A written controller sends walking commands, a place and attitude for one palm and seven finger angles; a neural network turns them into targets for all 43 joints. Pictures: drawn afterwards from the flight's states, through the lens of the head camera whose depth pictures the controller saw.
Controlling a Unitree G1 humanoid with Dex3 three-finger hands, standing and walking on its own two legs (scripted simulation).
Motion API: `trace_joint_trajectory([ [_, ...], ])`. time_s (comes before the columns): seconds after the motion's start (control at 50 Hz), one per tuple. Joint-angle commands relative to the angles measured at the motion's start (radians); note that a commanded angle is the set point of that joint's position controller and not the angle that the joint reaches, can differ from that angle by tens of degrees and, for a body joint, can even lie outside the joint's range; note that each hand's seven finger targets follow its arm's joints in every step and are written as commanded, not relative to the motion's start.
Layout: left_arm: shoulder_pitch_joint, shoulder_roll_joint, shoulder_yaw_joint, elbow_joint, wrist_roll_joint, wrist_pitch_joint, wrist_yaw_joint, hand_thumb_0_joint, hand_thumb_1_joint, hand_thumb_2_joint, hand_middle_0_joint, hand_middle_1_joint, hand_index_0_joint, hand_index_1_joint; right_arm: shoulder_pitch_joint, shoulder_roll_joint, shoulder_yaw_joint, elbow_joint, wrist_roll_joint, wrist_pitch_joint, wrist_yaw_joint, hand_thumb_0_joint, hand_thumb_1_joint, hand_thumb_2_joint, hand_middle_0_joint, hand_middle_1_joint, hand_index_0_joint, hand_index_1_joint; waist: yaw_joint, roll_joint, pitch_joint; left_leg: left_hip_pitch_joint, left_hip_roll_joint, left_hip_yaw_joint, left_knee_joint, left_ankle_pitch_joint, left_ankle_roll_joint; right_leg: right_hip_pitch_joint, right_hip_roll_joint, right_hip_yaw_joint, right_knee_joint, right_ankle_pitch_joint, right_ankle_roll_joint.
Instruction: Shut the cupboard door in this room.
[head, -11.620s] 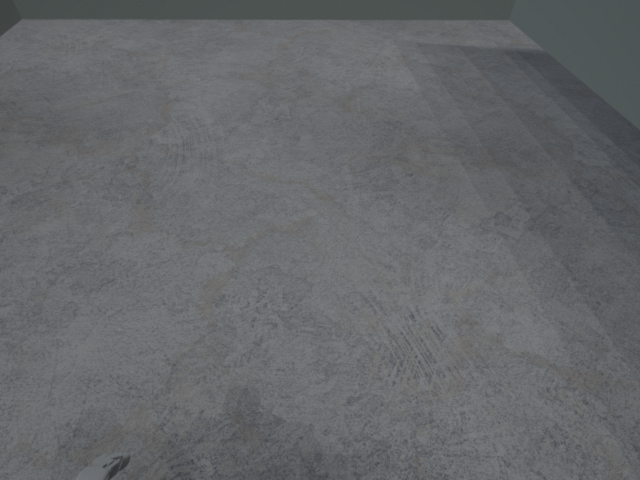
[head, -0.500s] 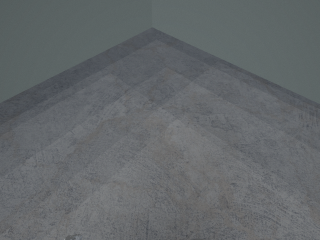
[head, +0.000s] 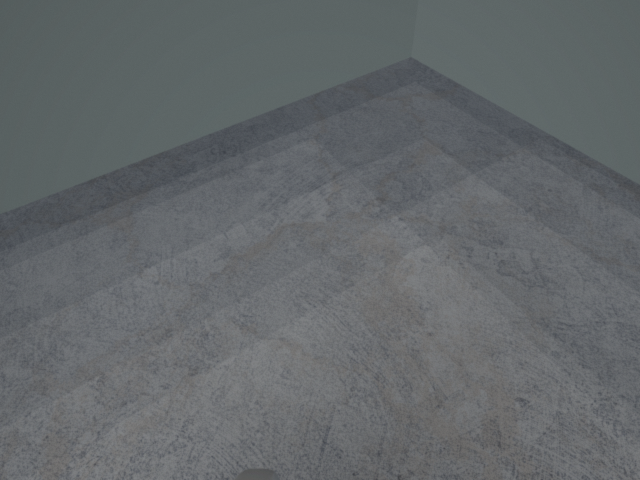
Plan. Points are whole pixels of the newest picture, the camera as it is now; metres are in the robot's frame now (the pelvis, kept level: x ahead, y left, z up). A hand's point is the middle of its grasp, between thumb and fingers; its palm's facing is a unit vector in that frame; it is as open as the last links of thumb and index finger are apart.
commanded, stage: turn or walk to find it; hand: left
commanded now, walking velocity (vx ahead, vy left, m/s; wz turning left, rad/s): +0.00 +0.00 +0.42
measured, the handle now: out of the picture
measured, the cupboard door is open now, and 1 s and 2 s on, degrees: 83 83 83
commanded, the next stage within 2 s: none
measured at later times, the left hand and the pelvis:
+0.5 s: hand out of the picture +0.01 +0.27 -0.17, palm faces +0.22 -0.94 -0.25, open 7.4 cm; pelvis -0.03 +0.04 +0.00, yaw +10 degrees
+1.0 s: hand out of the picture -0.06 +0.18 -0.15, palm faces +0.42 -0.86 -0.28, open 7.3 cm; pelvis -0.04 -0.02 +0.00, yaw +24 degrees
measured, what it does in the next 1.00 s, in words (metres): steps on the spot, turning left: left foot, then right foot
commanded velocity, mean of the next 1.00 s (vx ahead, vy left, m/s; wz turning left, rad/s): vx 0.00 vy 0.00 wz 0.42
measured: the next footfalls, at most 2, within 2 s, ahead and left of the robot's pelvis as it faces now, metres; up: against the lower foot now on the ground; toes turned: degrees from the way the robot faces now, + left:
left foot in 0.16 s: +0.00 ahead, +0.15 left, +0.00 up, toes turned +9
right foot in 0.64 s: +0.03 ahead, -0.09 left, +0.00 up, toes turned +11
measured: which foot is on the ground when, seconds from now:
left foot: up 0.00-0.14, down 0.16-0.66, up 0.68-1.00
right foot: down 0.00-0.16, up 0.18-0.62, down 0.64-1.00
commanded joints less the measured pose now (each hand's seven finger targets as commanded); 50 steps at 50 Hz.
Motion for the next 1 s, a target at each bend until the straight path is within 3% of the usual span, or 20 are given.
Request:
trace_joint_trajectory([
  [0.0, 0.061, 0.233, 0.063, -0.036, 0.008, -0.007, 0.012, 0.000, 0.900, 0.900, -0.200, -0.300, -0.200, -0.300, -0.088, -0.025, 0.011, -0.107, 0.011, -0.042, -0.004, 0.000, -0.900, -0.900, 0.200, 0.300, 0.200, 0.300, 0.047, -0.221, -0.073, -0.033, 0.002, 0.062, -0.169, -0.060, 0.018, 0.128, -0.273, 0.211, -0.143, 0.362, -0.103],
  [0.06, 0.040, 0.241, 0.068, -0.023, 0.008, -0.002, 0.011, 0.000, 0.900, 0.900, -0.200, -0.300, -0.200, -0.300, -0.059, -0.024, 0.014, -0.108, 0.016, -0.054, -0.007, 0.000, -0.900, -0.900, 0.200, 0.300, 0.200, 0.300, 0.025, -0.222, -0.103, 0.062, -0.005, 0.087, -0.334, -0.024, 0.036, 0.112, -0.280, 0.194, -0.080, 0.386, -0.088],
  [0.1, 0.014, 0.237, 0.068, -0.028, -0.004, 0.006, 0.007, 0.000, 0.900, 0.900, -0.200, -0.300, -0.200, -0.300, 0.013, -0.043, 0.010, -0.088, 0.012, -0.066, -0.006, 0.000, -0.900, -0.900, 0.200, 0.300, 0.200, 0.300, -0.023, -0.148, -0.127, 0.232, -0.007, 0.096, -0.553, 0.196, 0.050, 0.019, -0.236, 0.107, 0.032, 0.283, -0.010],
  [0.12, 0.020, 0.199, 0.064, -0.038, -0.014, 0.014, 0.004, 0.000, 0.900, 0.900, -0.200, -0.300, -0.200, -0.300, 0.046, -0.109, -0.003, -0.085, 0.007, -0.075, -0.008, 0.000, -0.900, -0.900, 0.200, 0.300, 0.200, 0.300, -0.044, 0.028, -0.144, 0.348, 0.100, -0.059, -0.650, 0.283, 0.092, -0.121, -0.158, 0.061, 0.194, 0.108, 0.049],
  [0.14, 0.001, 0.133, 0.044, -0.077, -0.016, 0.020, -0.002, 0.000, 0.900, 0.900, -0.200, -0.300, -0.200, -0.300, 0.066, -0.202, -0.024, -0.092, 0.001, -0.077, -0.014, 0.000, -0.900, -0.900, 0.200, 0.300, 0.200, 0.300, -0.059, 0.306, -0.104, 0.394, 0.329, -0.353, -0.701, 0.578, 0.199, -0.362, -0.029, 0.052, 0.394, -0.329, 0.121],
  [0.16, -0.057, 0.152, 0.037, -0.091, -0.006, 0.033, 0.002, 0.000, 0.900, 0.900, -0.200, -0.300, -0.200, -0.300, 0.084, -0.224, -0.025, -0.083, 0.003, -0.066, -0.018, 0.000, -0.900, -0.900, 0.200, 0.300, 0.200, 0.300, -0.072, 0.219, -0.096, 0.311, 0.375, -0.318, -0.700, 0.599, 0.255, -0.325, -0.026, 0.146, 0.507, -0.358, 0.109],
  [0.18, -0.062, 0.146, 0.042, -0.084, -0.005, 0.038, -0.001, 0.000, 0.900, 0.900, -0.200, -0.300, -0.200, -0.300, 0.046, -0.199, -0.018, -0.087, -0.001, -0.069, -0.027, 0.000, -0.900, -0.900, 0.200, 0.300, 0.200, 0.300, -0.057, 0.178, -0.068, 0.266, 0.340, -0.289, -0.715, 0.546, 0.265, -0.332, -0.031, 0.181, 0.558, -0.314, 0.109],
  [0.2, -0.068, 0.145, 0.048, -0.068, -0.003, 0.043, -0.002, 0.000, 0.900, 0.900, -0.200, -0.300, -0.200, -0.300, -0.001, -0.176, -0.013, -0.093, -0.002, -0.072, -0.035, 0.000, -0.900, -0.900, 0.200, 0.300, 0.200, 0.300, -0.042, 0.231, -0.048, 0.252, 0.285, -0.256, -0.711, 0.523, 0.241, -0.353, -0.028, 0.205, 0.594, -0.260, 0.115],
  [0.28, -0.018, 0.161, 0.053, -0.028, -0.006, 0.038, -0.014, 0.000, 0.900, 0.900, -0.200, -0.300, -0.200, -0.300, -0.066, -0.131, 0.005, -0.123, 0.005, -0.082, -0.036, 0.000, -0.900, -0.900, 0.200, 0.300, 0.200, 0.300, -0.001, 0.114, -0.045, 0.251, 0.181, -0.154, -0.700, 0.545, 0.211, -0.331, -0.003, 0.218, 0.646, -0.105, 0.129],
  [0.36, -0.043, 0.157, 0.049, -0.044, -0.007, 0.035, -0.008, 0.000, 0.900, 0.900, -0.200, -0.300, -0.200, -0.300, -0.018, -0.131, -0.002, -0.117, 0.006, -0.085, -0.035, 0.000, -0.900, -0.900, 0.200, 0.300, 0.200, 0.300, -0.016, 0.075, -0.076, 0.297, 0.189, -0.189, -0.693, 0.565, 0.237, -0.333, 0.003, 0.229, 0.590, -0.103, 0.143],
  [0.46, -0.120, 0.132, 0.041, -0.087, -0.013, 0.031, -0.002, 0.000, 0.900, 0.900, -0.200, -0.300, -0.200, -0.300, 0.027, -0.136, -0.016, -0.107, -0.003, -0.078, -0.033, 0.000, -0.900, -0.900, 0.200, 0.300, 0.200, 0.300, -0.047, 0.113, -0.076, 0.304, 0.204, -0.265, -0.657, 0.607, 0.266, -0.287, 0.026, 0.228, 0.423, -0.186, 0.140],
  [0.52, -0.112, 0.122, 0.037, -0.097, -0.019, 0.024, -0.001, 0.000, 0.900, 0.900, -0.200, -0.300, -0.200, -0.300, 0.013, -0.137, -0.018, -0.114, -0.007, -0.072, -0.031, 0.000, -0.900, -0.900, 0.200, 0.300, 0.200, 0.300, -0.040, 0.133, -0.095, 0.255, 0.180, -0.294, -0.625, 0.648, 0.258, -0.181, 0.059, 0.215, 0.268, -0.190, 0.125],
  [0.58, -0.035, 0.129, 0.041, -0.079, -0.023, 0.013, 0.002, 0.000, 0.900, 0.900, -0.200, -0.300, -0.200, -0.300, -0.013, -0.134, -0.023, -0.121, -0.003, -0.069, -0.027, 0.000, -0.900, -0.900, 0.200, 0.300, 0.200, 0.300, 0.001, 0.132, -0.127, 0.170, 0.137, -0.299, -0.572, 0.596, 0.223, -0.015, 0.081, 0.198, 0.054, -0.044, 0.115],
  [0.6, -0.003, 0.144, 0.044, -0.070, -0.022, 0.006, 0.004, 0.000, 0.900, 0.900, -0.200, -0.300, -0.200, -0.300, -0.018, -0.121, -0.022, -0.127, 0.003, -0.069, -0.026, 0.000, -0.900, -0.900, 0.200, 0.300, 0.200, 0.300, 0.018, 0.088, -0.144, 0.103, 0.102, -0.284, -0.533, 0.508, 0.186, 0.091, 0.064, 0.201, -0.076, 0.061, 0.111],
  [0.62, 0.035, 0.196, 0.053, -0.064, -0.012, -0.005, 0.009, 0.000, 0.900, 0.900, -0.200, -0.300, -0.200, -0.300, -0.011, -0.081, -0.018, -0.130, 0.012, -0.070, -0.020, 0.000, -0.900, -0.900, 0.200, 0.300, 0.200, 0.300, 0.034, -0.040, -0.176, -0.018, 0.035, -0.215, -0.431, 0.326, 0.129, 0.238, -0.059, 0.308, -0.168, 0.111, 0.082],
  [0.64, 0.048, 0.283, 0.072, -0.065, 0.002, -0.012, 0.016, 0.000, 0.900, 0.900, -0.200, -0.300, -0.200, -0.300, -0.015, -0.016, -0.007, -0.158, 0.014, -0.071, -0.016, 0.000, -0.900, -0.900, 0.200, 0.300, 0.200, 0.300, 0.043, -0.312, -0.153, -0.199, -0.110, -0.046, -0.222, -0.064, 0.057, 0.294, -0.308, 0.550, -0.195, 0.220, -0.026],
  [0.66, 0.043, 0.290, 0.071, -0.081, -0.005, -0.005, 0.018, 0.000, 0.900, 0.900, -0.200, -0.300, -0.200, -0.300, -0.048, -0.064, -0.021, -0.170, 0.006, -0.059, -0.020, 0.000, -0.900, -0.900, 0.200, 0.300, 0.200, 0.300, 0.057, -0.254, -0.125, -0.164, -0.087, -0.062, -0.024, -0.182, 0.055, 0.132, -0.402, 0.569, -0.210, 0.288, -0.113],
  [0.7, -0.090, 0.221, 0.064, -0.107, -0.010, -0.006, 0.020, 0.000, 0.900, 0.900, -0.200, -0.300, -0.200, -0.300, -0.004, -0.069, -0.032, -0.115, -0.003, -0.033, -0.013, 0.000, -0.900, -0.900, 0.200, 0.300, 0.200, 0.300, -0.005, -0.202, -0.029, -0.152, -0.051, -0.098, 0.173, -0.069, 0.054, -0.021, -0.292, 0.457, -0.258, 0.056, -0.098],
  [0.76, -0.126, 0.163, 0.044, -0.116, -0.010, -0.013, 0.014, 0.000, 0.900, 0.900, -0.200, -0.300, -0.200, -0.300, 0.058, -0.042, -0.026, -0.074, -0.005, -0.030, 0.001, 0.000, -0.900, -0.900, 0.200, 0.300, 0.200, 0.300, -0.042, -0.153, -0.005, -0.162, -0.034, -0.053, 0.234, 0.064, 0.032, -0.013, -0.187, 0.284, -0.220, 0.140, -0.035],
  [0.98, 0.042, 0.215, 0.061, -0.050, 0.005, -0.014, 0.015, 0.000, 0.900, 0.900, -0.200, -0.300, -0.200, -0.300, -0.069, -0.029, -0.002, -0.101, 0.004, -0.034, -0.004, 0.000, -0.900, -0.900, 0.200, 0.300, 0.200, 0.300, 0.035, -0.191, -0.054, -0.096, 0.003, 0.024, -0.057, -0.037, 0.003, 0.138, -0.255, 0.233, -0.159, 0.355, -0.093],
])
